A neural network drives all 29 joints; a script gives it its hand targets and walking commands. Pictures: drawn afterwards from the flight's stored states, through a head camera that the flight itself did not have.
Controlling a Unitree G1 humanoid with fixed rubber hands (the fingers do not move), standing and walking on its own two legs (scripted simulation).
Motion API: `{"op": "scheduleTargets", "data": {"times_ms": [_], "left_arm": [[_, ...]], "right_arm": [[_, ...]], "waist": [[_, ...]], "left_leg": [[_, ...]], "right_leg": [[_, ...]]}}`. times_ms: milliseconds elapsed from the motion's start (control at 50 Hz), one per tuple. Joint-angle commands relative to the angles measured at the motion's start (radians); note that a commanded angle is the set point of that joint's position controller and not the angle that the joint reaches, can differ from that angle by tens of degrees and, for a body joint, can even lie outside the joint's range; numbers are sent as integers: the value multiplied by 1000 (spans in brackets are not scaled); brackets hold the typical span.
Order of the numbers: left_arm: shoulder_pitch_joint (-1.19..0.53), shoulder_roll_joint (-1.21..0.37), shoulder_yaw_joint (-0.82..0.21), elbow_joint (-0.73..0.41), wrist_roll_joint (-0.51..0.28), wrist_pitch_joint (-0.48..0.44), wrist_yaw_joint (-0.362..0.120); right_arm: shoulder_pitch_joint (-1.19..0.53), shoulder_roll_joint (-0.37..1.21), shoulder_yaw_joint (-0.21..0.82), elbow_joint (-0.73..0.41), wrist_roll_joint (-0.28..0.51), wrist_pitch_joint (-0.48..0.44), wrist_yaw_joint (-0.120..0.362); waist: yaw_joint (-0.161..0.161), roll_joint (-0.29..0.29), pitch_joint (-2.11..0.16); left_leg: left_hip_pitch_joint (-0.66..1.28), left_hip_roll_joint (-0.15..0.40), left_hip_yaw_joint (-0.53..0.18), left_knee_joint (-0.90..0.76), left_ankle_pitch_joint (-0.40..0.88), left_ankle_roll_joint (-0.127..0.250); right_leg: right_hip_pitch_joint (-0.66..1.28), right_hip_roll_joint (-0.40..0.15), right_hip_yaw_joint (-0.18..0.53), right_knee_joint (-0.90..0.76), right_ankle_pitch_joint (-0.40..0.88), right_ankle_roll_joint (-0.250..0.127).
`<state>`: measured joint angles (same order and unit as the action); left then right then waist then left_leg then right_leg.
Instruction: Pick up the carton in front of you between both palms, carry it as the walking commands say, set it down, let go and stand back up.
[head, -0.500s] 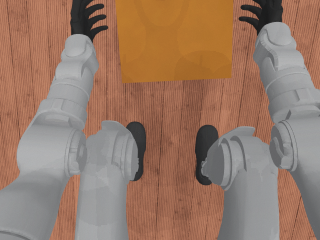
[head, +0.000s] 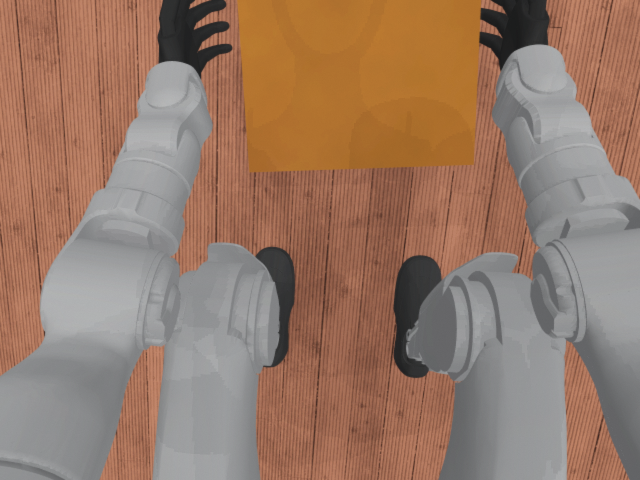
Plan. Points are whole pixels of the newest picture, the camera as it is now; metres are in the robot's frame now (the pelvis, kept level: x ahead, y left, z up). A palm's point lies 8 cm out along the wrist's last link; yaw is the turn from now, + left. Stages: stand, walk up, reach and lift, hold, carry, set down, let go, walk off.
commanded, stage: reach and lift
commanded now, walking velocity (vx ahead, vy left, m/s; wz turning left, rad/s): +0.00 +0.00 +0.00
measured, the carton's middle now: (353, 81) +0.50 +0.00 -0.25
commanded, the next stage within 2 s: none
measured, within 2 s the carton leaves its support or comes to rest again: leaves its support in 0.40 s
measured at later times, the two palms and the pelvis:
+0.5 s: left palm (193, 40) +0.51 +0.15 -0.14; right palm (522, 31) +0.52 -0.15 -0.14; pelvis -0.01 +0.00 -0.01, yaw -1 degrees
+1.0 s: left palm out of the picture +0.48 +0.15 +0.06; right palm out of the picture +0.48 -0.15 +0.06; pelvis +0.01 +0.00 +0.12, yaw -2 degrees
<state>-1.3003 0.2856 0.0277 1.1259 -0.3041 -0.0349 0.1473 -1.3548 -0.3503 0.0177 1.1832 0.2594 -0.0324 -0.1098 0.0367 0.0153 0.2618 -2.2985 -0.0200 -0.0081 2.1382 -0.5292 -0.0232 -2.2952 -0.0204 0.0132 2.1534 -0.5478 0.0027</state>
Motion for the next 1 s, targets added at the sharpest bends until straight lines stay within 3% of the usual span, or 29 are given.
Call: {"op": "scheduleTargets", "data": {"times_ms": [0,80,160,220,300,380,420,440,500,540,640,740,880,980], "left_arm": [[-211,-58,-21,-84,-4,-28,1],[-226,-121,-7,-39,30,-39,9],[-428,-475,-116,-60,33,-38,-62],[-549,-716,-134,-81,71,-8,-134],[-606,-880,-148,-160,70,26,-178],[-638,-1027,-235,-321,-7,55,-182],[-641,-1069,-256,-417,-7,82,-185],[-643,-1071,-252,-444,9,95,-188],[-583,-1116,-252,-537,58,141,-205],[-547,-1136,-231,-555,103,176,-222],[-422,-1220,-105,-434,250,271,-268],[-361,-1241,17,-343,361,318,-299],[-306,-1312,-9,-363,381,348,-329],[-235,-1364,-86,-418,356,364,-336]], "right_arm": [[-252,14,26,-85,2,-27,-1],[-280,77,35,-48,-21,-36,-8],[-457,458,151,-63,-17,-34,55],[-553,719,166,-85,-52,-3,120],[-602,885,180,-169,-48,26,162],[-641,1028,257,-337,7,46,152],[-628,1081,287,-422,14,71,148],[-619,1101,285,-453,8,86,149],[-518,1171,270,-520,-34,136,166],[-463,1221,240,-531,-76,177,182],[-346,1328,107,-415,-221,269,239],[-328,1330,-3,-353,-321,313,267],[-227,1342,-48,-353,-378,331,275],[-169,1391,32,-423,-346,344,290]], "waist": [[-16,-37,-1066],[-10,-42,-1039],[-13,-53,-1048],[-14,-51,-1012],[-20,-47,-1125],[-24,-59,-1442],[-18,-66,-1563],[-18,-71,-1572],[-13,-59,-1586],[-5,-58,-1541],[12,-60,-1273],[26,-77,-1215],[-28,-31,-1298],[-25,-12,-1378]], "left_leg": [[552,-39,24,-166,265,-22],[558,-53,21,-174,254,-18],[547,-82,25,-168,257,-12],[515,-101,45,-152,211,-18],[557,-117,68,-128,251,-12],[691,-128,90,-110,366,-16],[724,-134,103,-115,384,-18],[731,-136,108,-128,338,-10],[712,-148,118,-162,315,-6],[681,-149,119,-196,249,2],[589,-148,94,-318,89,17],[580,-149,83,-414,20,22],[707,-160,83,-523,83,3],[834,-160,73,-590,165,-5]], "right_leg": [[554,51,-7,-170,250,3],[537,63,-8,-185,222,6],[537,94,-12,-176,228,-6],[538,115,-17,-163,204,-13],[585,130,-38,-140,249,-14],[769,144,-52,-127,382,-11],[850,152,-59,-133,412,-9],[827,158,-66,-153,347,-11],[860,177,-78,-170,354,-8],[838,183,-81,-206,291,-5],[645,186,-76,-324,92,-3],[648,185,-64,-433,6,-4],[770,192,-62,-551,87,-8],[870,195,-59,-607,174,-4]]}}
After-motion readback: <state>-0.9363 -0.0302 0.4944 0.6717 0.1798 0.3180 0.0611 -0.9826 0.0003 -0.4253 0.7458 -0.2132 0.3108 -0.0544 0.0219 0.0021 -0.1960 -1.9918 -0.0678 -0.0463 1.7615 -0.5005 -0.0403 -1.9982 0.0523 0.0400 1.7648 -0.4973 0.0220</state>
